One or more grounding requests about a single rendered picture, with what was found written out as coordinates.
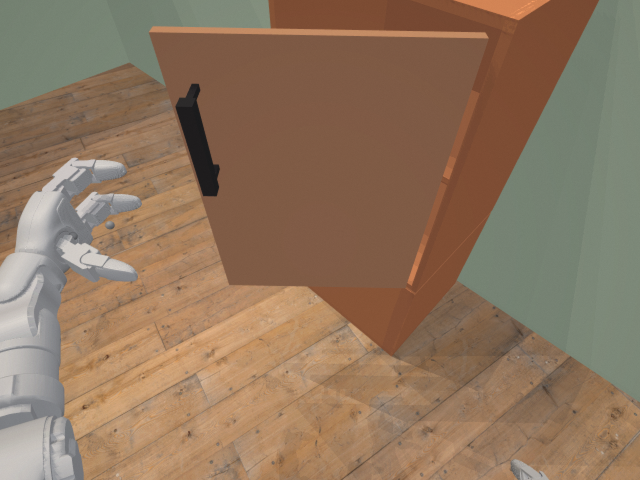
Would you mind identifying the handle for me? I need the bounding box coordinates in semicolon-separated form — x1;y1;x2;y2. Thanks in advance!
175;84;220;196

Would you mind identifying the robot left hand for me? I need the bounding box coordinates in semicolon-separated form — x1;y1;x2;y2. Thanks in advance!
15;158;142;283

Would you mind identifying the robot left upper arm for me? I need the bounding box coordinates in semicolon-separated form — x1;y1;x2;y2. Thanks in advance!
0;415;84;480

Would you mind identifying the cupboard door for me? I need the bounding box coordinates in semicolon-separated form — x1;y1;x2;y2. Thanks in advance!
149;26;489;288

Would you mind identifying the robot left forearm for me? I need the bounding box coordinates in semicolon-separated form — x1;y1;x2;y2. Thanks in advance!
0;252;67;430

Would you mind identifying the robot right hand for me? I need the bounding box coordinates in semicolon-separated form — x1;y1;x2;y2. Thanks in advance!
511;459;549;480

